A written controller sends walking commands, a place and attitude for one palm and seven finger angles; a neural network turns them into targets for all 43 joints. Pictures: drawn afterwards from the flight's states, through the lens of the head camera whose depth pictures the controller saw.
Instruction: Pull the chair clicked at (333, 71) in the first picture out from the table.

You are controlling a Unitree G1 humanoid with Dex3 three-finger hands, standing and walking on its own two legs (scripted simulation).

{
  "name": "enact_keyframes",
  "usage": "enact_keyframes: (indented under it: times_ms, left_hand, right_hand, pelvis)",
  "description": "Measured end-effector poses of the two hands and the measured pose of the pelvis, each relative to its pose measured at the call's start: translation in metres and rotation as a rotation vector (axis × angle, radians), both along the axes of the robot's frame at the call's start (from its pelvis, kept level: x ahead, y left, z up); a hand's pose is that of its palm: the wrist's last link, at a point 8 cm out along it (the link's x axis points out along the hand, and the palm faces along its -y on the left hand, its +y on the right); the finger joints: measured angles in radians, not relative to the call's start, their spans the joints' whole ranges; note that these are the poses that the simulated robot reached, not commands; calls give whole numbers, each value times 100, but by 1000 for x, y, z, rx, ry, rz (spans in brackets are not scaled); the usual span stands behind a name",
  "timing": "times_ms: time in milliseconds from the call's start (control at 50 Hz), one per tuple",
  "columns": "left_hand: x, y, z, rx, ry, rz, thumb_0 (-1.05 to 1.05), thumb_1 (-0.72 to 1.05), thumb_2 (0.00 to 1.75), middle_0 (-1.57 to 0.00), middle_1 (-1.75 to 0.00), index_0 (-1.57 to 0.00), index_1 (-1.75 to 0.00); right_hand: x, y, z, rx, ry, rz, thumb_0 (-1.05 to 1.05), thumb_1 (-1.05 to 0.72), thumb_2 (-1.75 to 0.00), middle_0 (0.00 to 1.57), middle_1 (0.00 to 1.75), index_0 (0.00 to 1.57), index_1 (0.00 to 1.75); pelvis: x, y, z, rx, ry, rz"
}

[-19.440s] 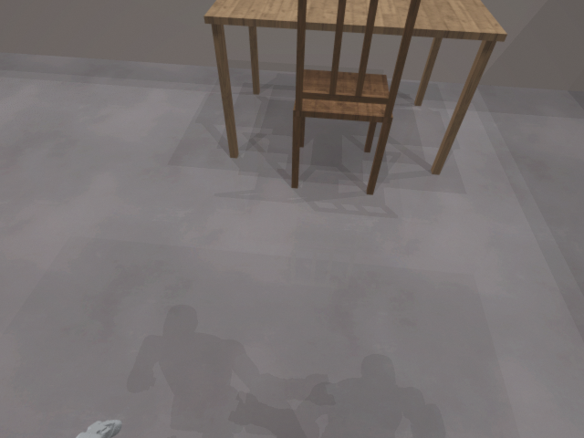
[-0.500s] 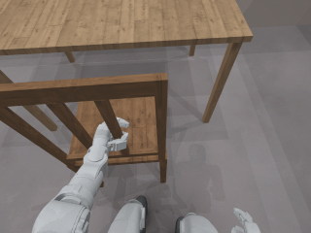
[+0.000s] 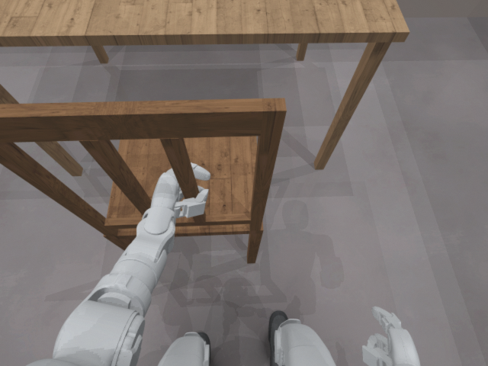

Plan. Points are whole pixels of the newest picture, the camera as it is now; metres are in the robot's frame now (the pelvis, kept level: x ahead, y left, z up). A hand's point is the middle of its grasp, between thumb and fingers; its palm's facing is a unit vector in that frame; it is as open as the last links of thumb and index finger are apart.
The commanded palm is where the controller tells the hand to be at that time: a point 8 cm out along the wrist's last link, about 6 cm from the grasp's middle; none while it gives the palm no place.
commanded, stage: step backward, pulling the chair out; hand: left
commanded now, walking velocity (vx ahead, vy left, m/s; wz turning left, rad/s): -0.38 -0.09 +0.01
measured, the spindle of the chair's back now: (132, 189) +0.41 +0.20 -0.06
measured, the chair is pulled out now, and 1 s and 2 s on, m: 0.22 0.36 0.51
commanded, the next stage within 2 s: stop walking, hand still on the chair in 1.88 s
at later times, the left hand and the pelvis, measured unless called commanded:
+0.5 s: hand (188, 245) +0.30 +0.09 -0.06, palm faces -0.09 -0.98 -0.15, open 5.7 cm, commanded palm +0.30 +0.15 -0.06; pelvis -0.06 +0.00 +0.00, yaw +3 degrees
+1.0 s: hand (182, 283) +0.24 +0.10 -0.06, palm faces -0.10 -0.98 -0.16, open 5.8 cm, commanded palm +0.23 +0.15 -0.06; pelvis -0.14 +0.00 +0.00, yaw +1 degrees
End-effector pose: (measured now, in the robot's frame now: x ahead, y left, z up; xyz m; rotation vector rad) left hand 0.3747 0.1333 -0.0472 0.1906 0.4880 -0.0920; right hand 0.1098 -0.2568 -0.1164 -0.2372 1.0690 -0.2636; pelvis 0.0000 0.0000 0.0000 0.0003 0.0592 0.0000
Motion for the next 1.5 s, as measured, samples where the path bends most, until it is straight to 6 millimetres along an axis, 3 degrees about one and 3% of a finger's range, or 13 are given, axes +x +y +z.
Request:
enact_keyframes:
  times_ms: [160,240,320,500,600,680,840,940,1100,1200,1360,1500]
  left_hand:
    - [-34,5,0,20,-28,30,9,60,78,-33,-125,-50,-145]
    - [-51,6,1,29,-30,64,9,59,80,-35,-125,-50,-145]
    - [-64,6,2,19,-11,85,10,59,80,-35,-123,-50,-145]
    - [-86,14,2,-9,6,48,11,63,78,-29,-129,-50,-145]
    - [-98,17,2,-9,16,65,12,62,79,-30,-126,-50,-145]
    - [-104,15,3,-6,20,86,13,61,80,-31,-124,-50,-145]
    - [-118,16,3,-1,21,51,12,62,77,-30,-125,-50,-145]
    - [-135,19,2,1,3,26,11,62,77,-31,-128,-50,-145]
    - [-172,21,1,9,-21,70,11,59,81,-36,-128,-50,-145]
    - [-190,20,2,5,1,87,12,59,81,-35,-126,-50,-145]
    - [-206,28,2,-17,14,39,12,62,79,-31,-132,-50,-145]
    - [-219,33,3,-13,23,56,13,61,80,-32,-129,-50,-145]
  right_hand:
    - [-45,10,-16,80,54,-4,0,-91,-90,20,30,20,30]
    - [-65,1,-27,96,91,-16,0,-91,-90,20,30,20,30]
    - [-82,-12,-23,49,123,-6,0,-91,-90,20,30,20,30]
    - [-102,-18,-1,-54,110,23,0,-91,-90,20,30,20,30]
    - [-107,-5,-8,23,131,53,0,-91,-90,20,30,20,30]
    - [-112,1,-12,60,132,59,0,-91,-90,20,30,20,30]
    - [-124,-6,-9,-18,82,37,0,-91,-90,20,30,20,30]
    - [-140,-2,-2,-20,55,24,0,-91,-90,20,30,20,30]
    - [-170,3,-18,55,55,17,0,-91,-90,20,30,20,30]
    - [-190,-3,-16,30,84,19,0,-91,-90,20,30,20,30]
    - [-217,2,-1,-51,84,21,0,-91,-90,20,30,20,30]
    - [-239,22,-7,47,118,32,0,-91,-90,20,30,20,30]
  pelvis:
    - [-20,-14,-8,6,-20,-12]
    - [-30,-20,-10,10,-22,-1]
    - [-41,-16,-5,21,-17,15]
    - [-64,-3,-3,17,-9,45]
    - [-66,-11,0,-11,-2,50]
    - [-81,-17,4,-26,-19,46]
    - [-110,0,0,-10,-11,53]
    - [-127,2,-2,6,-20,27]
    - [-146,-14,-10,3,-42,24]
    - [-158,-7,-5,18,-26,36]
    - [-180,13,-4,28,-18,37]
    - [-188,6,0,-26,-17,18]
